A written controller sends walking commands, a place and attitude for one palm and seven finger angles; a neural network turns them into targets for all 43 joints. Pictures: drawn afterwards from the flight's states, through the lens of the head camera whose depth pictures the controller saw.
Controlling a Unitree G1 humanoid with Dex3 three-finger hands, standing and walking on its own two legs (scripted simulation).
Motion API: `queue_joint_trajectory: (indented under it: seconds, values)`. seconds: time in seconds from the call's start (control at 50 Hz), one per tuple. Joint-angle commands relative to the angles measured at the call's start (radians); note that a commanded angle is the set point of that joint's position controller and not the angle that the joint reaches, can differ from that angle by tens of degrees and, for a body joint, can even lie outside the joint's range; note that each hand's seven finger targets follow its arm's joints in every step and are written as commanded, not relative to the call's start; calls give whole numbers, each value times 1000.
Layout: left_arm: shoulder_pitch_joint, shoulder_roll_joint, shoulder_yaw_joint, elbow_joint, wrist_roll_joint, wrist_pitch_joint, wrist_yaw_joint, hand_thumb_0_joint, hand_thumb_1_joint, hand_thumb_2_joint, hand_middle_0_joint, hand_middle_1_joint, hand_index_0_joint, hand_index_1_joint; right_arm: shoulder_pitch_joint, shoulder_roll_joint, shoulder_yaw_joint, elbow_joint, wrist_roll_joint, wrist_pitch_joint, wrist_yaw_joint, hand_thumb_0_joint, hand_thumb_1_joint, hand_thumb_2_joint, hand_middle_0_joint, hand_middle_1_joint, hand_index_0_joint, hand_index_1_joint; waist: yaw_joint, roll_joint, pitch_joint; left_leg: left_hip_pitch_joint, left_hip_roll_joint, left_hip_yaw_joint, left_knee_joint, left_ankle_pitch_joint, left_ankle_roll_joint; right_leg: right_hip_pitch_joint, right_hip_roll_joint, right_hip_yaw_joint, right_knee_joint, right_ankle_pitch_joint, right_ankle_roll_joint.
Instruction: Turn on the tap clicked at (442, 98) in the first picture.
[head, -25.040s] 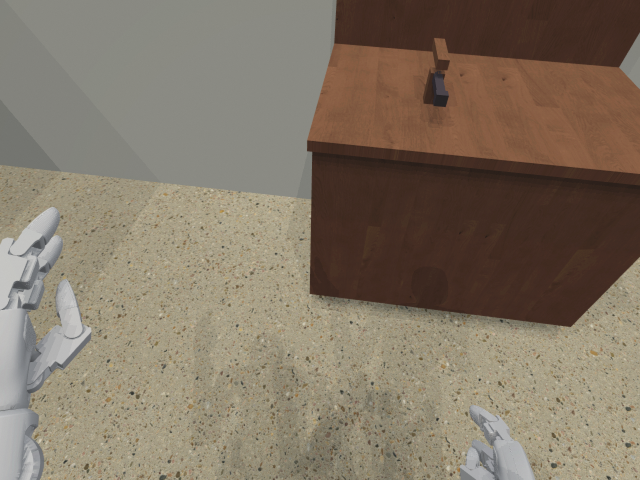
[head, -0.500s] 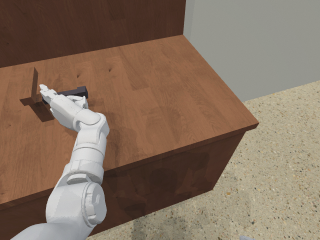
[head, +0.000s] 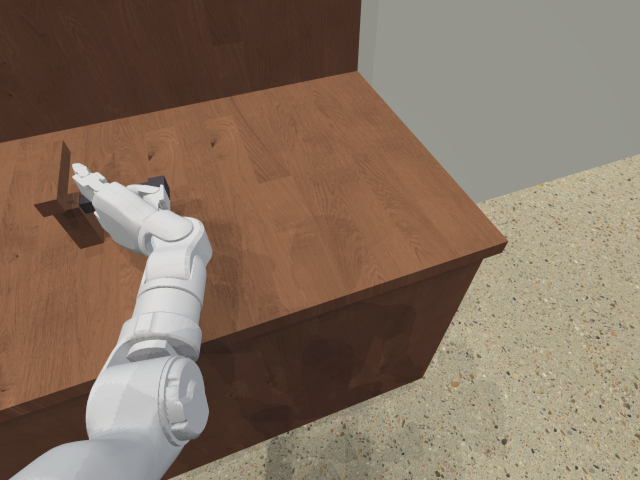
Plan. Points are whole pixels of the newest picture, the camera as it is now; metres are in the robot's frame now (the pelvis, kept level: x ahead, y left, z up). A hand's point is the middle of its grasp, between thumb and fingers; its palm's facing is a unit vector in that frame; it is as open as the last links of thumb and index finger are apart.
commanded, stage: lift the hand up off the lever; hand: left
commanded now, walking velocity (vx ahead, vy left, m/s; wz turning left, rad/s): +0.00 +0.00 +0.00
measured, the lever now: (159, 189) +0.53 +0.25 +0.06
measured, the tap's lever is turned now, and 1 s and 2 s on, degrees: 86 86 86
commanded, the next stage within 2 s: draw the hand back beside the body in 0.44 s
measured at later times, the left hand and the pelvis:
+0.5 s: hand (141, 196) +0.44 +0.22 +0.14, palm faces +0.82 -0.56 -0.07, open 7.8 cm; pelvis +0.01 +0.00 +0.01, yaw +1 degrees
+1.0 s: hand (89, 268) +0.32 +0.24 +0.15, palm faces +0.35 -0.91 -0.23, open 7.7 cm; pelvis +0.00 +0.02 +0.02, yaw -2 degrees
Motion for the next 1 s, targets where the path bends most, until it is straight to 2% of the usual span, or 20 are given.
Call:
queue_joint_trajectory:
  seconds: [0.0, 0.04, 0.14, 0.24, 0.28, 0.34, 0.4, 0.44, 0.52, 0.54, 0.58, 0.6, 0.66, 0.72, 0.74, 0.76, 0.82, 0.84, 0.94, 0.98]
  values:
    - [-449, 194, -30, -264, 53, -49, 23, 0, 900, 900, -150, -150, -150, -150, -28, -113, -40, -118, -3, -43, 0, 0, -900, -900, 200, 300, 200, 300, 14, -66, -339, 37, -30, 40, -72, 216, 37, 320, -33, 66, -90, 232, 59]
    - [-417, 229, 7, -279, 63, -42, 29, 0, 900, 900, -150, -150, -150, -150, -33, -115, -43, -118, -5, -42, 0, 0, -900, -900, 200, 300, 200, 300, 32, -65, -347, 41, -30, 41, -72, 237, 37, 333, -31, 62, -84, 253, 57]
    - [-412, 221, -10, -318, 63, -13, 17, 0, 900, 900, -150, -150, -150, -150, -59, -113, -40, -128, 2, -39, -7, 0, -900, -900, 200, 300, 200, 300, 31, -71, -322, 46, -29, 50, -85, 217, 39, 346, -38, 72, -104, 236, 60]
    - [-366, 199, -29, -308, 44, 16, -6, 0, 900, 900, -150, -150, -150, -150, -72, -111, -37, -129, 10, -44, -16, 0, -900, -900, 200, 300, 200, 300, 31, -81, -282, 55, -30, 51, -97, 199, 40, 345, -41, 75, -126, 217, 65]
    - [-382, 148, -81, -313, 36, 22, -18, 0, 900, 900, -150, -150, -150, -150, -77, -106, -32, -130, 15, -47, -17, 0, -900, -900, 200, 300, 200, 300, 19, -63, -264, 72, -30, 53, -103, 200, 38, 328, -42, 73, -131, 212, 63]
    - [-367, 149, -74, -329, 25, 18, -27, 0, 900, 900, -150, -150, -150, -150, -80, -110, -32, -129, 18, -51, -20, 0, -900, -900, 200, 300, 200, 300, 25, -74, -267, 88, -33, 44, -107, 210, 38, 324, -38, 65, -131, 212, 59]
    - [-399, 92, -134, -377, 22, 6, -30, 0, 900, 900, -150, -150, -150, -150, -86, -102, -32, -132, 18, -57, -16, 0, -900, -900, 200, 300, 200, 300, 15, -48, -289, 127, -31, 44, -99, 248, 33, 316, -35, 59, -121, 240, 56]
    - [-397, 106, -119, -390, 26, 4, -27, 0, 900, 900, -150, -150, -150, -150, -93, -104, -35, -129, 17, -58, -17, 0, -900, -900, 200, 300, 200, 300, 28, -25, -296, 135, -30, 34, -100, 260, 25, 309, -31, 52, -111, 230, 49]
    - [-421, 101, -119, -372, 26, 18, -11, 0, 900, 900, -150, -150, -150, -150, -102, -100, -32, -123, 12, -56, -17, 0, -900, -900, 200, 300, 200, 300, 21, -67, -291, 122, -31, 37, -96, 250, 25, 306, -36, 54, -114, 224, 55]
    - [-358, 102, -277, -487, 75, 1, -169, 0, 900, 900, -151, -153, -151, -153, -87, -121, -36, -142, 22, -31, -42, 0, -900, -900, 200, 300, 200, 300, 7, -91, -324, 174, -25, 48, -91, 291, 35, 340, -31, 78, -78, 319, 44]
    - [-306, 220, -184, -591, 44, -28, -272, 0, 900, 900, -153, -159, -153, -159, -72, -116, -39, -188, 38, -23, -67, 0, -900, -900, 200, 300, 200, 300, 48, -48, -436, 230, -33, 64, -95, 387, 50, 449, -32, 92, -73, 464, 41]
    - [-224, 225, -185, -625, 33, -31, -316, 0, 900, 900, -154, -162, -154, -162, -82, -105, -33, -205, 48, -13, -76, 0, -900, -900, 200, 300, 200, 300, 66, -40, -433, 236, -30, 63, -100, 410, 48, 477, -32, 95, -72, 496, 40]
    - [65, 244, -167, -601, -49, -30, -490, 0, 900, 900, -157, -171, -157, -171, -99, -101, -8, -240, 77, 13, -93, 0, -900, -900, 200, 300, 200, 300, 98, -120, -283, 196, -15, 63, -145, 385, 49, 506, -29, 96, -101, 520, 44]
    - [183, 258, -98, -663, -155, 28, -532, 0, 900, 900, -160, -180, -160, -180, -173, -91, 16, -287, 108, 26, -119, 0, -900, -900, 200, 300, 200, 300, 134, -166, -180, 179, -14, 72, -201, 272, 49, 543, -39, 119, -178, 424, 66]
    - [346, 482, -47, -590, -118, -13, -600, 0, 900, 900, -161, -183, -161, -183, -93, -97, 7, -254, 104, 19, -93, 0, -900, -900, 200, 300, 200, 300, 109, -125, -128, 214, 2, 72, -244, 242, 52, 568, -63, 127, -183, 417, 69]
    - [371, 469, -54, -644, -137, -45, -644, 0, 900, 900, -162, -186, -162, -186, -117, -89, 14, -283, 112, 16, -84, 0, -900, -900, 200, 300, 200, 300, 127, -71, -101, 218, -7, 78, -259, 256, 55, 579, -55, 125, -188, 394, 58]
    - [302, 440, -121, -830, -153, -104, -708, 0, 900, 900, -165, -195, -165, -195, -162, -90, 15, -317, 119, -18, -81, 0, -900, -900, 200, 300, 200, 300, 104, -3, -80, 297, -5, 78, -279, 279, 56, 553, -49, 128, -233, 367, 52]
    - [255, 443, -136, -911, -153, -127, -721, 0, 900, 900, -166, -198, -166, -198, -180, -94, 14, -321, 120, -33, -80, 0, -900, -900, 200, 300, 200, 300, 96, 70, -66, 337, -7, 75, -287, 278, 53, 517, -44, 124, -253, 332, 46]
    - [179, 325, -304, -1000, -146, -185, -738, 0, 900, 900, -171, -213, -171, -213, -197, -103, 15, -314, 115, -112, -82, 0, -900, -900, 200, 300, 200, 300, 48, 45, -22, 440, -7, 44, -320, 196, 55, 411, -23, 112, -312, 169, 44]
    - [241, 303, -323, -942, -144, -195, -732, 0, 900, 900, -173, -219, -173, -219, -189, -110, 17, -293, 112, -123, -85, 0, -900, -900, 200, 300, 200, 300, 48, -14, 14, 433, -9, 29, -337, 128, 56, 395, -21, 105, -321, 102, 45]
